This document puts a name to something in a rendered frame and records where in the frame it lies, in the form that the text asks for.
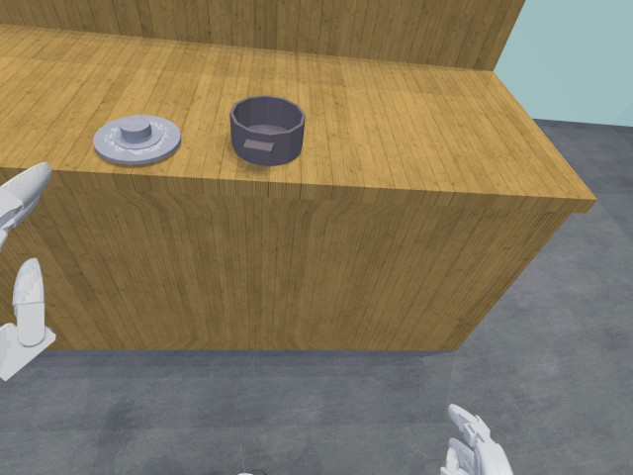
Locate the knob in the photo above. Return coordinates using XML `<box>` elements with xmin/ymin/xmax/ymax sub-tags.
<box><xmin>120</xmin><ymin>116</ymin><xmax>152</xmax><ymax>140</ymax></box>

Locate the table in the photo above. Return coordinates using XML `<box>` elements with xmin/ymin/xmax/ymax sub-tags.
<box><xmin>0</xmin><ymin>0</ymin><xmax>597</xmax><ymax>350</ymax></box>

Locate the robot right hand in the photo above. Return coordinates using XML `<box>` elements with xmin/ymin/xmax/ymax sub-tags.
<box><xmin>440</xmin><ymin>404</ymin><xmax>513</xmax><ymax>475</ymax></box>

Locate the lid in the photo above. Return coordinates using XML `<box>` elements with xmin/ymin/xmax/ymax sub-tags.
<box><xmin>93</xmin><ymin>115</ymin><xmax>181</xmax><ymax>164</ymax></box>

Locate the robot left hand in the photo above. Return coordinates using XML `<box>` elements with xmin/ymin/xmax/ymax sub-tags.
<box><xmin>0</xmin><ymin>162</ymin><xmax>56</xmax><ymax>381</ymax></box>

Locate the pot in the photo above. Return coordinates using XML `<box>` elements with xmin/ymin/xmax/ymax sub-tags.
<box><xmin>229</xmin><ymin>95</ymin><xmax>306</xmax><ymax>166</ymax></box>

